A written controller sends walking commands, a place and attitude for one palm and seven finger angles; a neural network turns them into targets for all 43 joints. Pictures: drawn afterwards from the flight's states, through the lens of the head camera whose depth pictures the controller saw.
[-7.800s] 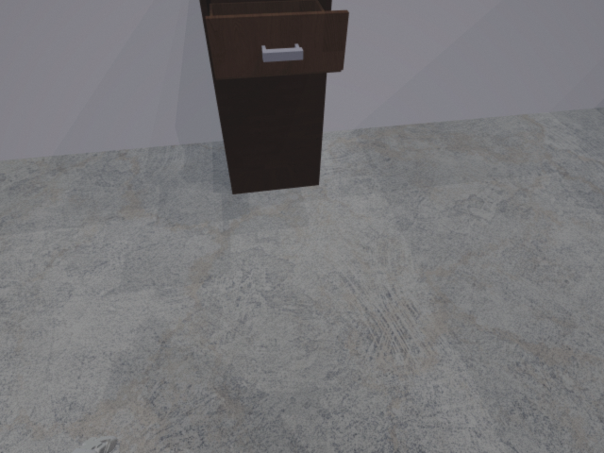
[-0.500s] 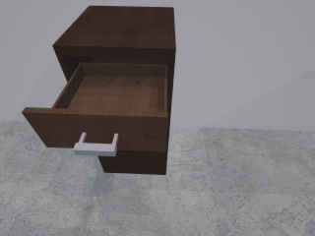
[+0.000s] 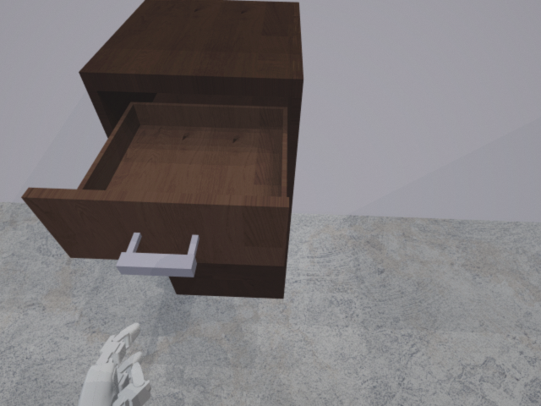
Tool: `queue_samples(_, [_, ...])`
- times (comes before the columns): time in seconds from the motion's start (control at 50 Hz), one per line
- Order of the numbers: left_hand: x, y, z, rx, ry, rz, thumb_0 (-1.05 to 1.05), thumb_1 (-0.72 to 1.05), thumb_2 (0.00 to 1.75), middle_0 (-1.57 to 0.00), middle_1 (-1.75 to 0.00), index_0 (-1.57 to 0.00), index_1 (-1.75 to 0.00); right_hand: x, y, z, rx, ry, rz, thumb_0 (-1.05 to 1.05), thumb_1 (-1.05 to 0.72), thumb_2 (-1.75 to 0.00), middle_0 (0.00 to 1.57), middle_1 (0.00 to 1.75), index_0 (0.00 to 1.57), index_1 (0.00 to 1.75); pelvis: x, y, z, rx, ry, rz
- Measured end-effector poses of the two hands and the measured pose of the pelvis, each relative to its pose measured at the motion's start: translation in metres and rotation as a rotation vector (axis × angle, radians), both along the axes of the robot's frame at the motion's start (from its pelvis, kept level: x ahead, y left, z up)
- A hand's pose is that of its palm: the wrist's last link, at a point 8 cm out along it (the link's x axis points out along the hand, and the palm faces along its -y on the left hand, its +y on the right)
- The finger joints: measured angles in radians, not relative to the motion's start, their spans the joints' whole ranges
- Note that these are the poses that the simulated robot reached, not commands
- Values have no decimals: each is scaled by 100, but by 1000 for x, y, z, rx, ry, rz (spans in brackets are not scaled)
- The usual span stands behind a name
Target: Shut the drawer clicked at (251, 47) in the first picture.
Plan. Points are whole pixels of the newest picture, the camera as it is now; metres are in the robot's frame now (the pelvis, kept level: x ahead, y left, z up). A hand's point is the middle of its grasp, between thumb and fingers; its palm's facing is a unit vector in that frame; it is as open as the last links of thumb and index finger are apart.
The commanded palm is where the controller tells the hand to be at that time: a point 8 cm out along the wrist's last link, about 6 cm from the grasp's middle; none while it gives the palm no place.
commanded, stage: raise the hand and make a fist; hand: left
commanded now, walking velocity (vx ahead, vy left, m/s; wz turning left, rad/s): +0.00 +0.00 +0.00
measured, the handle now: (161, 252) +0.33 +0.19 +0.05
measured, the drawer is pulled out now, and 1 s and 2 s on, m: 0.29 0.29 0.29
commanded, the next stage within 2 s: bring the fist close to the handle in 1.74 s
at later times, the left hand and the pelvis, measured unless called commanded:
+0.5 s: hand (159, 390) +0.15 +0.15 +0.02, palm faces -0.02 -1.00 -0.07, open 4.7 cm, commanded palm +0.10 +0.22 +0.03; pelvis -0.03 -0.05 -0.05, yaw +2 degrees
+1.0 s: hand (128, 377) +0.15 +0.17 +0.08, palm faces +0.04 -1.00 -0.07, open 3.1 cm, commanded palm +0.09 +0.21 +0.10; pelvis -0.02 -0.01 -0.02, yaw +0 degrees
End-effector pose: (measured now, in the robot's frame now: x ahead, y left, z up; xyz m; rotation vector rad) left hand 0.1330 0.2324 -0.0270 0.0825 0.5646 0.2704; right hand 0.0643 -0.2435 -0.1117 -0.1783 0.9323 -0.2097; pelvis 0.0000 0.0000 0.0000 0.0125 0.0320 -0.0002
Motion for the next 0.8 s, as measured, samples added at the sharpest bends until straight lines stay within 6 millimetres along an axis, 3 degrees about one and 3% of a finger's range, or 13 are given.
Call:
queue_samples(0.06, [35,-12,43,-17,-336,-90,2,93,90,-28,-38,-27,-38,43,-15,15,-19,-177,27,2,-91,-89,21,30,20,30,-4,-7,-9,-6,50,-10])
queue_samples(0.1, [35,-18,42,-48,-436,-133,1,92,90,-31,-41,-27,-39,70,-25,24,-30,-280,51,2,-91,-89,21,30,20,30,-9,-13,-18,-5,87,-20])
queue_samples(0.2, [-14,-21,13,-49,-433,-248,1,91,90,-40,-51,-34,-48,124,-40,42,-78,-459,140,2,-91,-89,20,30,20,30,-18,-28,-45,-5,144,-19])
queue_samples(0.3, [-53,-12,20,-1,-471,-142,1,90,90,-50,-61,-46,-60,149,-34,37,-84,-510,213,1,-91,-89,20,30,20,30,-24,-39,-59,-31,151,22])
queue_samples(0.34, [-53,-12,28,16,-520,-132,2,90,90,-54,-66,-51,-64,149,-27,28,-67,-498,237,1,-91,-89,20,30,20,30,-27,-42,-62,-40,150,36])
queue_samples(0.4, [-37,-19,38,11,-563,-196,2,90,90,-60,-72,-58,-71,138,-15,13,-22,-458,244,1,-91,-89,20,30,20,30,-31,-45,-62,-48,144,46])
queue_samples(0.54, [1,-25,56,-32,-479,-300,2,89,90,-74,-87,-73,-87,86,-7,-3,70,-335,115,2,-90,-89,21,30,20,30,-28,-46,-45,-30,118,21])
queue_samples(0.68, [-8,-6,77,9,-474,-235,2,90,90,-87,-102,-87,-102,51,-26,1,22,-276,41,2,-90,-89,21,30,20,30,-23,-37,-33,-22,97,2])
queue_samples(0.8, [-19,-11,86,-17,-504,-255,2,90,90,-99,-115,-99,-115,58,-33,18,-44,-333,65,2,-90,-89,21,30,20,30,-22,-25,-29,-30,80,5])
